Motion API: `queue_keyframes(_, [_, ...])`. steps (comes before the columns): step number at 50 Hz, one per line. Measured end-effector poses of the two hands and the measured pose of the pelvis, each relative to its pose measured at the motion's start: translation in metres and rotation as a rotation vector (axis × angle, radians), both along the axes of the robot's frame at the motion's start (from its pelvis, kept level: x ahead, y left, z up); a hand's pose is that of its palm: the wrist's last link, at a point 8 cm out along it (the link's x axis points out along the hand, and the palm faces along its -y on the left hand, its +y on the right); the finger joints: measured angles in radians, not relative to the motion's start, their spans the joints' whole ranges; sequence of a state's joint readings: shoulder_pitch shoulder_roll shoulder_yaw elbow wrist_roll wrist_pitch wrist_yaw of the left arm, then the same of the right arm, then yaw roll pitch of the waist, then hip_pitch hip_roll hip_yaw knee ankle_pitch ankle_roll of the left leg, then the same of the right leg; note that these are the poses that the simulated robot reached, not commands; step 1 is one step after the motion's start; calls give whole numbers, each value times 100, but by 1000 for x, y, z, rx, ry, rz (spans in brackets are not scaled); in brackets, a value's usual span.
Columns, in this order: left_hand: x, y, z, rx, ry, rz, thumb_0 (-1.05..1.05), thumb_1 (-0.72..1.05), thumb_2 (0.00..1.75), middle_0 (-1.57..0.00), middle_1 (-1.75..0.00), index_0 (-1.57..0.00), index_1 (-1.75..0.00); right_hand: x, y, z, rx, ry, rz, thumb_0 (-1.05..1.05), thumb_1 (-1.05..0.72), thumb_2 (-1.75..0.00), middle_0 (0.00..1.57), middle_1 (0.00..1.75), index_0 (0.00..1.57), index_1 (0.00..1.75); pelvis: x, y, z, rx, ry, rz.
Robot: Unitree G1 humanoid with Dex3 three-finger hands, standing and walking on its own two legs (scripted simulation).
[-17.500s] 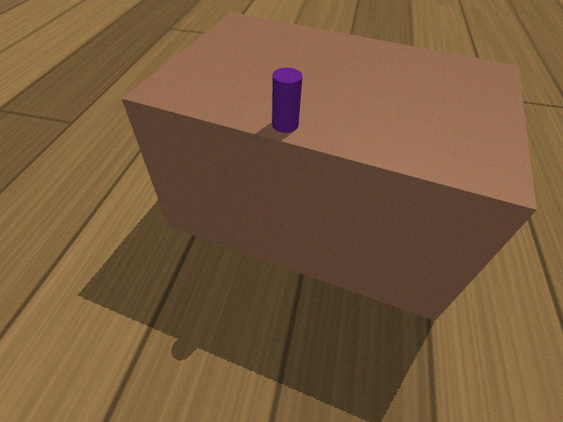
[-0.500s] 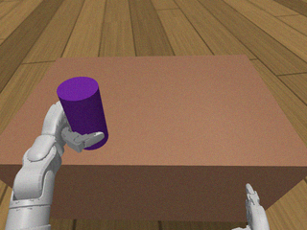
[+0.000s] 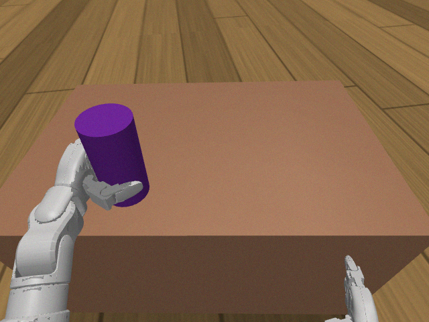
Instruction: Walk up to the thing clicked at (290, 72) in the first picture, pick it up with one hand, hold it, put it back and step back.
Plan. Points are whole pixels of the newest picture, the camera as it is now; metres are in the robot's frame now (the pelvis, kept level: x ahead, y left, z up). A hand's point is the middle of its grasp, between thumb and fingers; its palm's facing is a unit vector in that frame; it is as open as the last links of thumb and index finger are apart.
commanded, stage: hold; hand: left
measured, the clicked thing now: (117, 158) +0.32 +0.15 +0.19
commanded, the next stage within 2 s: crouch in 0.40 s
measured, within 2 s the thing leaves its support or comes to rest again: neither
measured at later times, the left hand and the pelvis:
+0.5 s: hand (113, 166) +0.32 +0.16 +0.18, palm faces -0.04 -1.00 -0.05, open 10.7 cm; pelvis +0.00 +0.00 +0.00, yaw +0 degrees
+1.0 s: hand (139, 182) +0.36 +0.15 +0.09, palm faces +0.00 -1.00 +0.02, open 10.6 cm; pelvis -0.01 +0.00 +0.00, yaw -1 degrees
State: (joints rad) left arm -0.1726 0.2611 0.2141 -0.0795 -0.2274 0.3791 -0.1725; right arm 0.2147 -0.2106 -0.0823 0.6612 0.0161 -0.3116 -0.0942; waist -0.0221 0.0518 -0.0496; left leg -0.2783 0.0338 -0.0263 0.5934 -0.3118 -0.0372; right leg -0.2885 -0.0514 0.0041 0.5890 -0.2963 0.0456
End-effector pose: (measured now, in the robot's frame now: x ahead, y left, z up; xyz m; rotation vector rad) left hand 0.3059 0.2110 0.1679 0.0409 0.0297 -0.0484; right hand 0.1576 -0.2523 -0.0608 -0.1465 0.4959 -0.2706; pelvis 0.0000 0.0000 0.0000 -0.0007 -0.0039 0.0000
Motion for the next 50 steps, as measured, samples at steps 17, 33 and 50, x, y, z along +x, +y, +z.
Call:
queue_keyframes(17, [-7,4,3,23,-22,38,0,-51,112,-68,-102,-70,-102,-2,-4,-5,-5,34,-4,-1,51,-6,5,5,6,5,1,-1,0,-2,-3,1])
queue_keyframes(33, [3,5,1,-29,20,32,0,-50,112,-68,-103,-70,-103,-8,1,-10,13,58,15,-1,54,-5,5,5,6,5,-2,-1,1,1,-2,2])
queue_keyframes(50, [33,-11,-79,-54,108,53,0,-44,106,-67,-100,-69,-100,-19,2,0,-26,50,10,-1,56,-5,5,5,6,6,-10,-1,-4,-1,46,-11])
